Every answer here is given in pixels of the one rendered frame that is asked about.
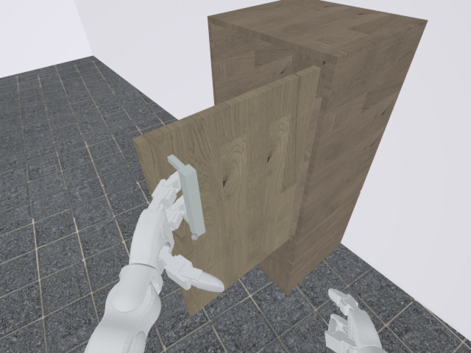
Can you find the cupboard door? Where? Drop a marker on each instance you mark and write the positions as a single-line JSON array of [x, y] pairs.
[[248, 153]]

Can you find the handle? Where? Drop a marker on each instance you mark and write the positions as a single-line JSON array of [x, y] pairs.
[[189, 184]]

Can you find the robot left hand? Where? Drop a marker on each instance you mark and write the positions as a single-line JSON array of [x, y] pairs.
[[154, 229]]

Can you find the left robot forearm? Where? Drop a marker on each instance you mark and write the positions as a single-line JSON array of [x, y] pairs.
[[132, 307]]

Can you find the robot right hand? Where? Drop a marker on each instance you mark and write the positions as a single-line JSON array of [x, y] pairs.
[[358, 331]]

